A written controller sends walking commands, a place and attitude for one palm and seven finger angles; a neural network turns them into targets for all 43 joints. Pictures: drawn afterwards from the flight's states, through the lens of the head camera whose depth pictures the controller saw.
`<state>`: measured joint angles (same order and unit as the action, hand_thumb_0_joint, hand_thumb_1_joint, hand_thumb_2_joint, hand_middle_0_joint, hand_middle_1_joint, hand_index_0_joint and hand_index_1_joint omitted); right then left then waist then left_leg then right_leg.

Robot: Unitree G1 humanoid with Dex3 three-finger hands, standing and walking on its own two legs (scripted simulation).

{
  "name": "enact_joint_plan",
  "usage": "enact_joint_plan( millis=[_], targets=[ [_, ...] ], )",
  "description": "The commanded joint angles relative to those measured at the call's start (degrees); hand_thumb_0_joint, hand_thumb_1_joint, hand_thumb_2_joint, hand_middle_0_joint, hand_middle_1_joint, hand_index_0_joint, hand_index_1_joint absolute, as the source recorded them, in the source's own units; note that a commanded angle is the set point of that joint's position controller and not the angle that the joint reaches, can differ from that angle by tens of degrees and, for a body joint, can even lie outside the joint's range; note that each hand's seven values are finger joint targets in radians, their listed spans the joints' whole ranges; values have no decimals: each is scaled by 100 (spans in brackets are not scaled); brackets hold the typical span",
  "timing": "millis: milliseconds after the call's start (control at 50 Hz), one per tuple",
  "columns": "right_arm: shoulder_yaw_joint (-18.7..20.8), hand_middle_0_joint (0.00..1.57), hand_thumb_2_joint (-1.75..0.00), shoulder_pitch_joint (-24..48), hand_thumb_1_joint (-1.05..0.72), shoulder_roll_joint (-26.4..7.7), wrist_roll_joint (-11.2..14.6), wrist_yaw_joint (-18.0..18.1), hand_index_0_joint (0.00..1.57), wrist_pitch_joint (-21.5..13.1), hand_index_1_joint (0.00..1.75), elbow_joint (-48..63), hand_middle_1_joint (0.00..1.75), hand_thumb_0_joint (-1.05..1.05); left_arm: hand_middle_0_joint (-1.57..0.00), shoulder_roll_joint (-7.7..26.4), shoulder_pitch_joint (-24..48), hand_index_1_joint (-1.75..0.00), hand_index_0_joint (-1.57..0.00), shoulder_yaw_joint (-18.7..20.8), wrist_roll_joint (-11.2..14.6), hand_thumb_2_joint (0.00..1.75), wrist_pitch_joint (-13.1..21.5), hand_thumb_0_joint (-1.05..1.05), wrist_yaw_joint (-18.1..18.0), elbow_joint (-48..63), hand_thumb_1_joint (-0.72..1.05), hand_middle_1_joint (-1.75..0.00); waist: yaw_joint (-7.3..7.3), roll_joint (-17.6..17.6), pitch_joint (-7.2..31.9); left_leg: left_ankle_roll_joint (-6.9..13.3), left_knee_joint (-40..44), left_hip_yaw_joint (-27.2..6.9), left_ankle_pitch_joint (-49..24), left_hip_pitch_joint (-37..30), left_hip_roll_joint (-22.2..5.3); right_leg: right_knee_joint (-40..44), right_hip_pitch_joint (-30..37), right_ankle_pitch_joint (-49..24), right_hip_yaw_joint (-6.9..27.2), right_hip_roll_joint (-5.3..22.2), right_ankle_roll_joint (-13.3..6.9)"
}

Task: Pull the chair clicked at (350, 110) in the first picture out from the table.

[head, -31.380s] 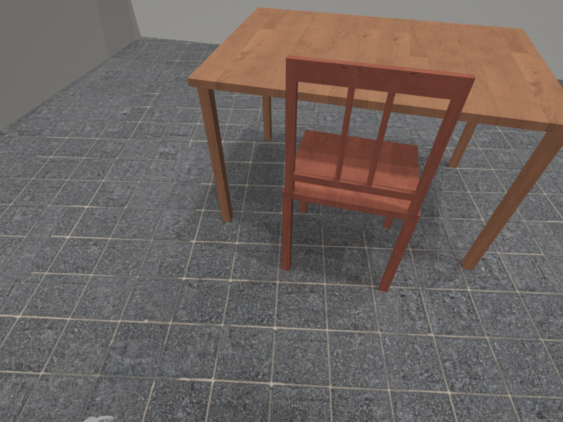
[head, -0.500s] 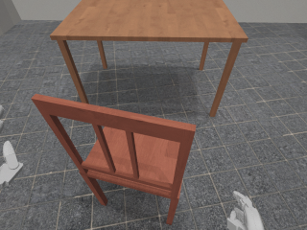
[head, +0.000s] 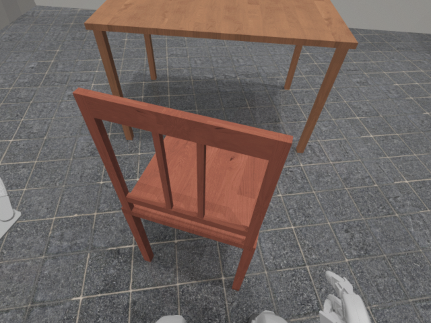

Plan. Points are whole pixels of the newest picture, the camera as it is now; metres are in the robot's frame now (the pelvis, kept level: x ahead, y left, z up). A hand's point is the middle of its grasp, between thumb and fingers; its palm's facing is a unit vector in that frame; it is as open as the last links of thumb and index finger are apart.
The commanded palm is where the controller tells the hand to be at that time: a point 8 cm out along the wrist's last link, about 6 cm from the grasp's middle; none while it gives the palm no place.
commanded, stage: step back with the hand held close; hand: left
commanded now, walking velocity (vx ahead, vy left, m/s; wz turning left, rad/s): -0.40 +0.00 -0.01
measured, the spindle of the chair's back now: (164, 175) +0.44 +0.17 -0.04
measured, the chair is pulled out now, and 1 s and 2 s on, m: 0.61 0.61 0.61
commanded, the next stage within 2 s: stop stepping back and stand still in 0.12 s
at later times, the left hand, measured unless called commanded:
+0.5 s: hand (6, 275) +0.12 +0.23 +0.20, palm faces +0.34 -0.77 -0.55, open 7.4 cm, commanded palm +0.08 +0.27 +0.20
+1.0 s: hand out of the picture +0.09 +0.25 +0.19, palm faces +0.43 -0.79 -0.43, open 7.4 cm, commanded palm +0.04 +0.28 +0.20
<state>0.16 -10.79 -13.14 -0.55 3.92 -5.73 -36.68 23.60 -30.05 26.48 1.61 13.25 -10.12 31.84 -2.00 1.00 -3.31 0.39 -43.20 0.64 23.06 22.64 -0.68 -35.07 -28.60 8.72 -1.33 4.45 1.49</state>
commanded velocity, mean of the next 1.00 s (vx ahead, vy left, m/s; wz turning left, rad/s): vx -0.02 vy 0.03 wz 0.00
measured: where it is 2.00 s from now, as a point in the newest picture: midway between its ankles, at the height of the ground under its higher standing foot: outside the picture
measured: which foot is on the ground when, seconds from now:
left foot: down 0.00-0.34, up 0.36-0.48, down 0.50-1.00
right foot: down 0.00-0.00, up 0.02-0.28, down 0.30-1.00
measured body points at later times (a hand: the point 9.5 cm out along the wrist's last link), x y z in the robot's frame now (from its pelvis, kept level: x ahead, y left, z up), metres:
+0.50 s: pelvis -0.07 -0.02 +0.02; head -0.08 -0.02 +0.47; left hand +0.10 +0.27 +0.23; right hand +0.04 -0.28 -0.07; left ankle -0.03 +0.10 -0.71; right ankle -0.13 -0.17 -0.71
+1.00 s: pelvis -0.12 -0.02 +0.03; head -0.13 -0.01 +0.48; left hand +0.06 +0.29 +0.21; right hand +0.03 -0.25 -0.06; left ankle -0.03 +0.10 -0.71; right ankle -0.13 -0.17 -0.71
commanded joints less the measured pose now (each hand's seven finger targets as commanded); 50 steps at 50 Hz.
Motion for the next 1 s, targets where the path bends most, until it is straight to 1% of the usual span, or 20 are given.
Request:
enact_joint_plan(
  millis=[0,20,40,100,160,200,240,280,320,340,360,380,420,460,500,520,560,680,800,980],
  targets=[
    [336,20,-90,304,-90,-675,-21,197,20,-551,30,955,30,0,-20,1123,1050,-30,-20,690,-28,90,460,0,-205,1333,90,-30,442,-1921,82,1242,3429,-2809,879,1335,-2273,-3510,494,1886,269,-609,72],
    [338,20,-90,227,-90,-480,-45,140,20,-631,30,789,30,0,-20,1048,944,-30,-20,680,22,90,507,0,-145,1136,90,-30,424,-1679,479,1159,3173,-2574,336,1077,-2219,-4292,329,1864,688,-503,12],
    [446,20,-90,308,-90,-597,-27,63,20,-642,30,792,30,0,-20,996,777,-30,-20,572,58,90,513,0,-87,1223,90,-30,409,-1407,510,1053,2807,-2150,-259,882,-2075,-4347,209,1883,709,-538,-29],
    [541,20,-90,345,-90,-594,66,-75,20,-737,30,755,30,0,-20,1140,311,-30,-20,740,148,90,556,0,-80,1681,90,-30,197,-1300,813,765,2142,-967,-1920,-338,-1447,-3005,148,1918,190,-470,-20],
    [391,20,-90,301,-90,-523,1,-158,20,-752,30,709,30,0,-20,1095,-95,-30,-20,784,269,90,593,0,-14,1782,90,-30,240,-1899,924,640,2365,-1279,-1667,-740,-1435,-927,633,2029,26,-409,-117],
    [331,20,-90,294,-90,-520,-93,-123,20,-759,30,593,30,0,-20,1182,-199,-30,-20,899,254,90,595,0,27,1525,90,-30,274,-1942,761,615,2499,-1518,-1327,-528,-1487,131,1059,1917,34,-427,-148],
    [309,20,-90,279,-90,-597,-51,-149,20,-728,30,669,30,0,-20,1235,-469,-30,-20,981,283,90,558,0,99,1319,90,-30,178,-1806,985,405,2109,-1240,-637,-698,-1259,1535,1609,1000,-101,-426,-149],
    [308,20,-90,164,-90,-514,51,-149,20,-596,30,723,30,0,-20,1438,-542,-30,-20,1117,287,90,549,0,138,1222,90,-30,207,-863,1181,111,1328,-448,-133,-815,-649,2103,1946,202,-20,-76,-297],
    [299,20,-90,-40,-90,-378,139,-125,20,-504,30,797,30,0,-20,1632,-487,-30,-20,1183,339,90,494,0,114,1079,90,-30,298,639,1481,-152,-119,135,224,-468,-142,1993,1815,146,917,1010,-827],
    [441,20,-90,-34,-90,-499,266,-92,20,-454,30,830,30,0,-20,1439,-657,-30,-20,1025,364,90,322,0,112,896,90,-30,289,1377,1323,-185,-846,-98,-180,-307,7,1882,1552,-261,1560,1357,-1105],
    [422,20,-90,140,-90,-507,272,-100,20,-381,30,886,30,0,-20,1319,-699,-30,-20,996,339,90,243,0,77,880,90,-30,281,1216,1170,-142,-923,-219,-284,-57,-105,1662,1716,-1037,1383,1457,-1201],
    [354,20,-90,231,-90,-423,240,-90,20,-323,30,854,30,0,-20,1342,-714,-30,-20,1052,295,90,206,0,33,798,90,-30,349,994,1169,-101,-496,-181,-353,-77,-135,1431,1820,-1333,1035,1342,-1062],
    [227,20,-90,321,-90,-318,238,-29,20,-335,30,869,30,0,-20,1153,-534,-30,-20,833,269,90,198,0,13,589,90,-30,437,349,807,35,1255,-78,-831,-636,-131,1053,1582,-543,455,832,-531],
    [276,20,-90,381,-90,-523,203,90,20,-506,30,842,30,0,-20,1139,-189,-30,-20,675,203,90,298,0,4,587,90,-30,312,-302,614,236,2106,-548,-1691,-899,-491,686,1546,-144,101,239,-221],
    [373,20,-90,284,-90,-662,267,105,20,-628,30,868,30,0,-20,1091,14,-30,-20,480,191,90,319,0,66,472,90,-30,244,-204,455,339,2149,-926,-2402,-1044,-778,748,1483,45,139,-61,-108],
    [386,20,-90,256,-90,-662,285,107,20,-635,30,817,30,0,-20,1014,-202,-30,-20,449,178,90,305,0,98,144,90,-30,203,-113,517,330,1993,-774,-2349,-1093,-720,964,1527,-14,249,-47,-120],
    [299,20,-90,319,-90,-539,223,121,20,-636,30,768,30,0,-20,1093,112,-30,-20,460,115,90,310,0,92,445,90,-30,269,-813,320,312,2325,-918,-1297,-553,-658,1012,1742,320,84,-69,-86],
    [280,20,-90,357,-90,-480,175,72,20,-722,30,807,30,0,-20,1088,142,-30,-20,468,66,90,400,0,13,938,90,-30,299,-686,324,174,2197,-675,137,-536,-349,1694,1664,1138,396,-41,-272],
    [235,20,-90,285,-90,-413,164,118,20,-676,30,802,30,0,-20,1077,-21,-30,-20,564,122,90,339,0,-7,622,90,-30,320,-802,307,120,2395,-705,306,-572,-415,1762,1592,1304,326,-158,-252],
    [208,20,-90,407,-90,-447,128,110,20,-733,30,754,30,0,-20,844,584,-30,-20,158,81,90,192,0,34,495,90,-30,316,-346,287,139,2322,-660,114,-764,-434,1856,1528,1282,345,-120,-204]
  ],
)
